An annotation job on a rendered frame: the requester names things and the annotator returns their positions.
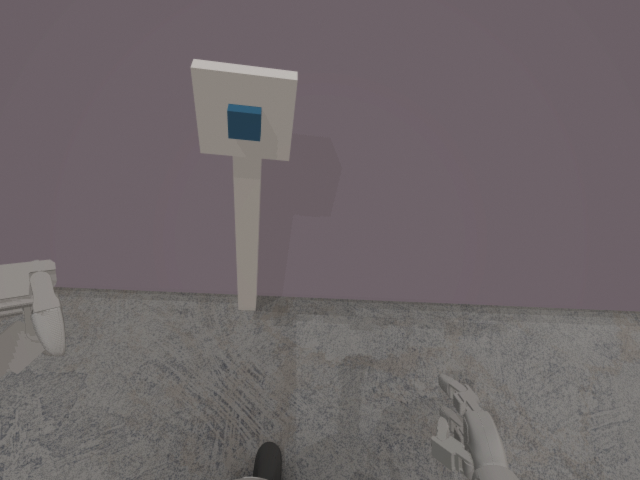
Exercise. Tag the robot right hand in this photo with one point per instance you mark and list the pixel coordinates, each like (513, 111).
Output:
(476, 441)

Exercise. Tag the robot left foot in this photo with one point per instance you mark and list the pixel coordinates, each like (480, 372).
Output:
(268, 462)

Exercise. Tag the button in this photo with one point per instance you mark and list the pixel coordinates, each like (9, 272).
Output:
(244, 122)

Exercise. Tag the robot left hand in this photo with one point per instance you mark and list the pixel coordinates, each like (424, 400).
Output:
(27, 288)

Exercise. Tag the panel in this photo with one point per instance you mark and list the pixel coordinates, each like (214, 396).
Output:
(215, 85)

